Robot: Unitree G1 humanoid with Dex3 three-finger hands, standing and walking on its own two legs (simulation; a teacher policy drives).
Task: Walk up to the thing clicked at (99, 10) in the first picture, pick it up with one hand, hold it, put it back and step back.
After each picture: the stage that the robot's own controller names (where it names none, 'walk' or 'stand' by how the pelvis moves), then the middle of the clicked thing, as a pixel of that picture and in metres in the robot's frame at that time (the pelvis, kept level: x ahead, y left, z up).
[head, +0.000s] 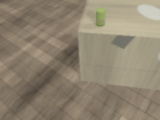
stand; (100, 17) +0.99 -0.09 -0.12
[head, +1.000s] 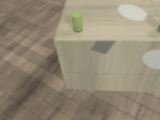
walk; (77, 22) +0.89 +0.11 -0.10
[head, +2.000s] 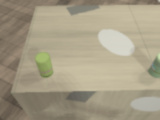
stand; (44, 65) +0.50 +0.22 -0.09
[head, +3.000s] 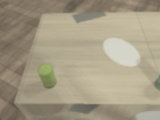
stand; (47, 76) +0.46 +0.21 -0.11
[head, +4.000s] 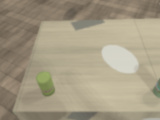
stand; (46, 84) +0.44 +0.21 -0.12
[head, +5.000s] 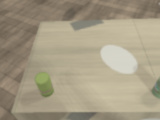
stand; (44, 85) +0.44 +0.22 -0.12
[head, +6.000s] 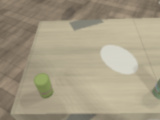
stand; (44, 86) +0.43 +0.22 -0.12
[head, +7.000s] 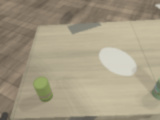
rise first; (43, 89) +0.42 +0.24 -0.12
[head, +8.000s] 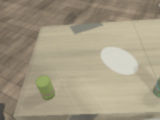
go down; (45, 88) +0.43 +0.24 -0.12
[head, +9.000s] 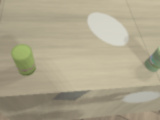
go down; (24, 61) +0.45 +0.21 -0.04
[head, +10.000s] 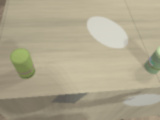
approach; (23, 64) +0.45 +0.22 -0.04
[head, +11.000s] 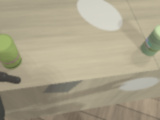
close in; (7, 52) +0.46 +0.23 +0.00
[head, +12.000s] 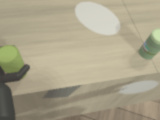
lift; (12, 63) +0.43 +0.21 +0.00
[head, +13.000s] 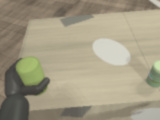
lift; (33, 76) +0.34 +0.18 +0.11
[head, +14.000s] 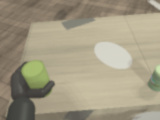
hold; (38, 79) +0.33 +0.17 +0.09
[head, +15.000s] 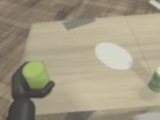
hold; (38, 80) +0.33 +0.17 +0.09
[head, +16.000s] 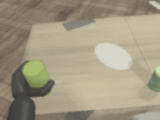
crouch; (38, 79) +0.34 +0.17 +0.09
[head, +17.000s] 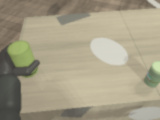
crouch; (24, 60) +0.41 +0.21 +0.09
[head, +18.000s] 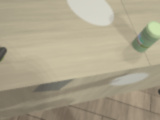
lower; out of the picture +0.47 +0.25 -0.01
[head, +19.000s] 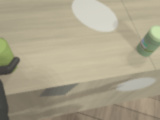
lower; (2, 57) +0.45 +0.23 +0.00
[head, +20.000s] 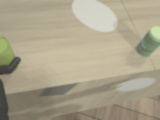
lower; (3, 56) +0.45 +0.23 +0.00
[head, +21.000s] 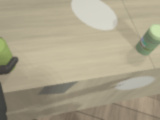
lower; (0, 56) +0.45 +0.23 +0.00
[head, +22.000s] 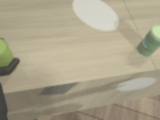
loosen; (1, 57) +0.44 +0.23 +0.00
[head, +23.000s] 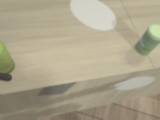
withdraw; out of the picture +0.44 +0.24 +0.00
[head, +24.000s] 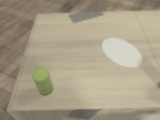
sink last; (43, 82) +0.41 +0.22 -0.07
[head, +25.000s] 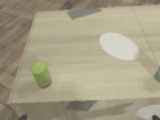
stand; (42, 75) +0.45 +0.23 -0.06
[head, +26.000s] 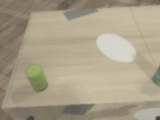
stand; (37, 78) +0.43 +0.24 -0.06
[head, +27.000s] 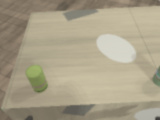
stand; (37, 79) +0.43 +0.23 -0.05
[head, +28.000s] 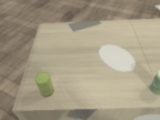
stand; (45, 85) +0.44 +0.22 -0.11
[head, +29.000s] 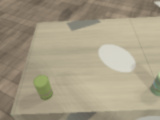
stand; (43, 87) +0.42 +0.22 -0.12
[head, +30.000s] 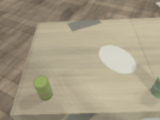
stand; (43, 88) +0.42 +0.22 -0.12
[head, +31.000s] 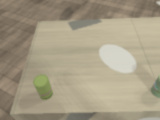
walk; (43, 87) +0.42 +0.22 -0.12
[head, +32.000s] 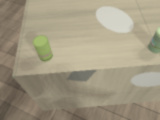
walk; (43, 49) +0.54 +0.22 -0.09
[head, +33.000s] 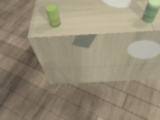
walk; (53, 16) +0.79 +0.20 -0.09
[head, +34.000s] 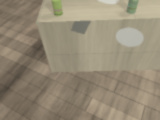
stand; (57, 6) +1.06 +0.24 -0.10
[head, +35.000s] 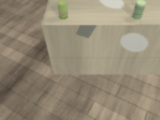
stand; (63, 10) +1.04 +0.19 -0.12
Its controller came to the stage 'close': yes
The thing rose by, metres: 0.21
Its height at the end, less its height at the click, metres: +0.00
